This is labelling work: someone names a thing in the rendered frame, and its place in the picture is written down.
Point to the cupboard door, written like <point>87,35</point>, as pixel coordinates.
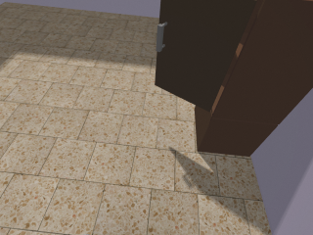
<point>201,38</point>

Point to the handle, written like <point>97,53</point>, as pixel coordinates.
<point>159,36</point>

